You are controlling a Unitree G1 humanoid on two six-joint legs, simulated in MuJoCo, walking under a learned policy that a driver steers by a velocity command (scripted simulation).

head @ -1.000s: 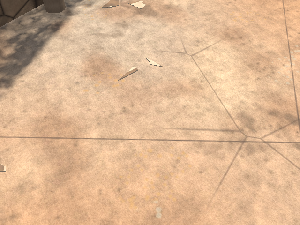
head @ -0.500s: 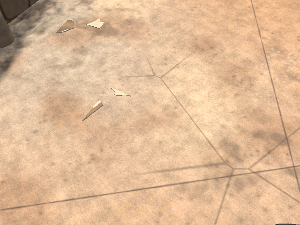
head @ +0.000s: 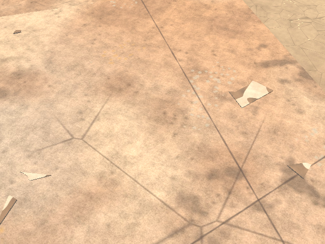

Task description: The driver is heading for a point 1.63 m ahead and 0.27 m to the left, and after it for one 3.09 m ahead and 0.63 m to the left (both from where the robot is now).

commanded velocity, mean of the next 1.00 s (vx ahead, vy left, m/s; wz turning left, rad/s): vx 0.50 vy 0.00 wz -0.01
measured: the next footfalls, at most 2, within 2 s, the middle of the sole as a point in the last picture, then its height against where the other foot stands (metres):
right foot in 0.22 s outside the picture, level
left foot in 0.78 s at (154, 206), level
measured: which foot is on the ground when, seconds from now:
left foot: down 0.00-0.24, up 0.26-0.76, down 0.78-1.00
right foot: up 0.00-0.20, down 0.22-0.80, up 0.82-1.00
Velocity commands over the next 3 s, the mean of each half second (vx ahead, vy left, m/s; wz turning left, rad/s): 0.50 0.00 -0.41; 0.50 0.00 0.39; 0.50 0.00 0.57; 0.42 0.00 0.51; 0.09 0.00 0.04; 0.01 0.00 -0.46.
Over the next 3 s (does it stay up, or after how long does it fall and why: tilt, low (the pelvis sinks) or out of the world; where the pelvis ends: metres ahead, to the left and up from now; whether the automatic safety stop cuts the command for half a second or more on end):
stays up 1.17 0.12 -0.01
